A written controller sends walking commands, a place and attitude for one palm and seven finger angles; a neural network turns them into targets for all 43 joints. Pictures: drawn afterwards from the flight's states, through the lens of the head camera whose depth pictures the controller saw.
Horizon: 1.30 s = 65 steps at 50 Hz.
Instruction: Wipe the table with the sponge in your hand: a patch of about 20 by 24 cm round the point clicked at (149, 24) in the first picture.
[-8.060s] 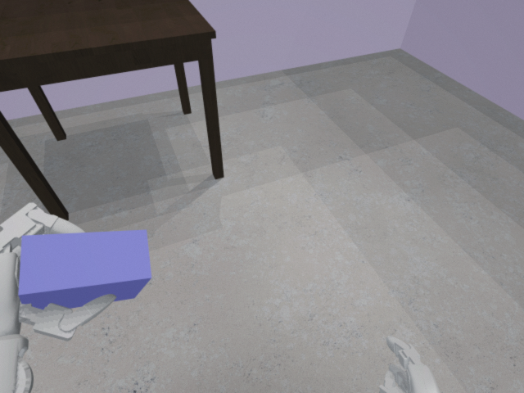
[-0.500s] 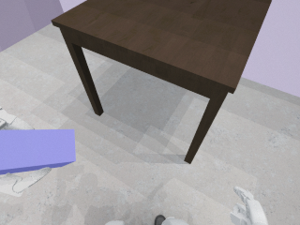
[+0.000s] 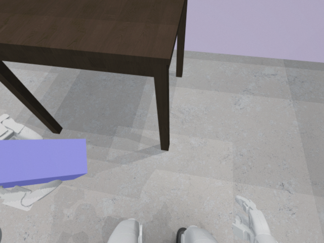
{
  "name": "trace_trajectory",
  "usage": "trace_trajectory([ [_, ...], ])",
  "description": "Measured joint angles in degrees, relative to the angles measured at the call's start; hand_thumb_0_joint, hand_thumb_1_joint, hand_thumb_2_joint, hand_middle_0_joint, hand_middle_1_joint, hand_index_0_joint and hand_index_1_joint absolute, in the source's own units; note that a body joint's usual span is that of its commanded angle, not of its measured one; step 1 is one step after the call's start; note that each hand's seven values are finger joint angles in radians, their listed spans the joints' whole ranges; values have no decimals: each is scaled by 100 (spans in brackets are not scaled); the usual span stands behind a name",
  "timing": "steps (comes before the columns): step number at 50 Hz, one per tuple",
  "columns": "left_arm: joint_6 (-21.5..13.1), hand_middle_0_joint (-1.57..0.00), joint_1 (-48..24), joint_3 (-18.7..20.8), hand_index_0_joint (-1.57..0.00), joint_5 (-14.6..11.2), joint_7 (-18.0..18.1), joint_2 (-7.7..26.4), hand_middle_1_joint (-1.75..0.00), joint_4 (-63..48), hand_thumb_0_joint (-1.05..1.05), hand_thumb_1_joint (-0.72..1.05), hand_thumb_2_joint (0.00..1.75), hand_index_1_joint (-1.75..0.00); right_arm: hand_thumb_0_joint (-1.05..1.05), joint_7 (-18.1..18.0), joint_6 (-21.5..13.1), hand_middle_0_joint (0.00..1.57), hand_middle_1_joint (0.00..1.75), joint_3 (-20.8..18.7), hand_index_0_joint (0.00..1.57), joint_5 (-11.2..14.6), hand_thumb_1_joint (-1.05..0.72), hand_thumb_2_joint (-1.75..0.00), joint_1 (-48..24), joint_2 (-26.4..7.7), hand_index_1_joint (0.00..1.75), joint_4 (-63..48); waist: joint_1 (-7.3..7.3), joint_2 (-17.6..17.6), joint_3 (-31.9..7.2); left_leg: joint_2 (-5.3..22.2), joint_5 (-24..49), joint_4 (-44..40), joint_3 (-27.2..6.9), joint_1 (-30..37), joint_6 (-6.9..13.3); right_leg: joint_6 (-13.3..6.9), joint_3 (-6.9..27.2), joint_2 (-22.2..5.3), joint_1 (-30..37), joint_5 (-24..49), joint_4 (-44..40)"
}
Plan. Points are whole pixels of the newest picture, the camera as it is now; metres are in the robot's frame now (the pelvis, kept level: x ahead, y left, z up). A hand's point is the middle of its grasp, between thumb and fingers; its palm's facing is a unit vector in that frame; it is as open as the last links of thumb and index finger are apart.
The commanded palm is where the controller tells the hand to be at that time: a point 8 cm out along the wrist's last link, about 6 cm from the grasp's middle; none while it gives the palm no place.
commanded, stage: turn to face it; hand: left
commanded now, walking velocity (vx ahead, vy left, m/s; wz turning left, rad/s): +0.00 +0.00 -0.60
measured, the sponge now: (55, 162) +0.24 +0.20 +0.15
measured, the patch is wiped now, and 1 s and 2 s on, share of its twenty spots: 0.00 0.00 0.00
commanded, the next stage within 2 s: take the last steps up to it in 0.90 s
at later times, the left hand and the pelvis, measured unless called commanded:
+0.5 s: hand (103, 165) +0.23 +0.10 +0.17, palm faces +0.12 -0.86 -0.49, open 10.1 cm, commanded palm +0.17 +0.17 +0.19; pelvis -0.06 -0.05 -0.01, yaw -17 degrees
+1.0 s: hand (125, 187) +0.19 +0.06 +0.17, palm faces -0.04 -0.90 -0.44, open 10.1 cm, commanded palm +0.16 +0.11 +0.19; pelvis -0.11 -0.05 +0.01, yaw -29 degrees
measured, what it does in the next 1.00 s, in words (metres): walks backwards, turning right: left foot, then right foot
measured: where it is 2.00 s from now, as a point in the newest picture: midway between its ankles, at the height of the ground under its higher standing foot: outside the picture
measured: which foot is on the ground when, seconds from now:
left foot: up 0.00-0.16, down 0.18-0.46, up 0.48-0.82, down 0.84-1.00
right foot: down 0.00-0.20, up 0.22-0.44, down 0.46-0.86, up 0.88-1.00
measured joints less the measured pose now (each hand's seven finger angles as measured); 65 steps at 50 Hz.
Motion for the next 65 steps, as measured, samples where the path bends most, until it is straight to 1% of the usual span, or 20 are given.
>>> trace_trajectory([
  [8,-46,-72,134,139,-74,5,79,177,-137,-95,-1,-49,101,-136,2,-94,122,20,30,-221,20,11,-91,-90,236,-341,30,-85,93,-327,-446,-342,167,-2438,123,925,199,-39,465,275,-171,547,-495],
  [10,-37,-72,-17,113,-74,14,72,142,-137,-17,-1,-49,101,-136,1,-115,95,19,30,-232,20,9,-91,-90,264,-345,30,-143,114,-408,-509,-340,671,-3052,205,1190,359,10,542,339,-283,510,-365],
  [11,-42,-72,-112,99,-74,30,56,112,-137,54,-1,-49,101,-136,1,-133,73,19,30,-226,20,2,-91,-90,269,-322,30,-180,154,-447,-492,-302,1066,-3116,285,1221,422,112,583,375,-376,97,-111],
  [14,-16,-72,-292,60,-74,154,24,13,-137,290,-1,-49,101,-136,1,-167,-74,19,30,-214,20,3,-91,-90,321,-145,30,-254,220,-411,-497,-104,1073,-2989,434,1262,404,456,311,291,-818,-958,1812],
  [16,2,-72,-319,-14,-74,177,30,-104,-137,404,-1,-49,101,-136,1,-122,-187,19,30,-170,20,38,-91,-90,371,-21,30,-261,271,-277,-524,98,1001,-2969,491,1294,320,588,82,98,-821,-1214,2400],
  [20,72,-72,-332,-189,-74,188,75,-282,-137,395,-1,-49,101,-136,1,5,-436,20,30,18,20,58,-91,-90,436,177,30,-291,433,21,-465,584,939,-2839,712,1299,104,723,-266,-266,-170,-1338,1403],
  [22,69,-72,-440,-207,-74,197,70,-201,-137,362,-1,-49,101,-136,1,62,-552,20,30,109,20,45,-90,-90,454,274,30,-325,442,99,-367,797,834,-2569,762,1198,-29,721,-353,-338,309,-988,558],
  [24,20,-72,-635,-216,-74,235,56,-148,-137,371,-1,-49,101,-136,1,106,-597,20,30,154,20,51,-90,-90,365,282,30,-293,371,274,-180,1022,647,-2018,611,953,-49,406,-496,-198,414,-482,299],
  [27,-6,-72,-676,-193,-74,138,19,-117,-137,314,-1,-49,101,-136,1,90,-411,20,30,148,21,51,-90,-90,85,219,30,-78,191,210,17,529,-110,-439,35,303,16,109,-379,-114,207,-597,426],
  [30,-51,-72,-234,-29,-74,53,17,-3,-137,59,-1,-49,101,-136,1,58,-178,20,30,81,21,20,-90,-90,-70,133,30,-14,16,47,65,101,-120,272,-44,-41,17,53,-142,-40,168,-360,134],
  [34,-156,-72,258,171,-74,26,30,201,-137,-170,-1,-49,101,-136,1,-19,-53,20,30,-74,20,-12,-91,-90,-30,-21,30,-5,-88,-124,-67,-152,50,-430,104,23,45,2,102,58,169,-18,-287],
  [37,-164,-72,347,260,-74,33,49,309,-137,-184,-1,-49,101,-136,1,-72,-36,20,30,-169,20,-5,-91,-90,77,-157,30,-7,-60,-228,-228,-255,114,-1231,146,268,121,-8,230,126,129,137,-445],
  [43,-51,-72,124,110,-74,107,80,157,-137,-53,-1,-49,101,-136,1,-178,-102,20,30,-262,20,22,-91,-90,303,-312,30,-45,-30,-329,-558,-248,963,-3091,169,1116,402,59,291,259,-38,195,-320],
  [48,26,-72,-134,-50,-74,234,64,-55,-137,234,-1,-49,101,-136,1,-251,-352,19,30,-206,20,-12,-91,-90,421,-62,30,-58,178,-321,-639,-74,1042,-2984,350,1181,488,475,49,103,-374,-1162,1442],
  [52,45,-72,-266,-199,-74,232,92,-230,-137,353,-1,-50,101,-136,1,-150,-625,20,30,-33,20,15,-91,-90,464,167,30,-37,280,-45,-677,239,1047,-2916,398,1154,373,619,-271,-141,28,-1361,1187],
  [55,38,-72,-370,-235,-74,243,113,-179,-137,419,-1,-50,101,-136,1,-109,-722,20,30,126,20,13,-90,-90,459,326,30,-40,245,36,-683,359,965,-2636,407,970,256,601,-423,-301,646,-1013,91],
  [57,0,-72,-490,-277,-74,262,116,-199,-137,524,-1,-50,101,-136,1,-123,-680,20,30,184,20,3,-90,-90,362,344,30,61,163,187,-617,442,693,-2280,288,784,286,349,-541,-225,654,-611,-14],
  [59,13,-72,-545,-357,-74,230,95,-209,-137,599,-1,-50,101,-136,1,-138,-556,20,30,177,21,10,-90,-90,302,324,30,234,66,173,-602,217,197,-1411,96,450,361,213,-574,-273,590,-657,86],
  [62,-46,-72,-289,-354,-74,191,63,-235,-137,572,-1,-50,101,-136,1,-176,-384,20,30,133,21,-13,-90,-90,289,199,30,412,-49,92,-618,-65,335,-274,39,1,360,190,-538,-349,670,-532,-205],
  [65,-165,-72,48,-274,-74,209,48,-176,-137,497,-1,-50,101,-136,1,-225,-304,20,30,13,21,-29,-90,-90,402,59,30,449,-120,-20,-645,-124,549,-562,196,-59,377,202,-530,-434,772,-329,-568],
])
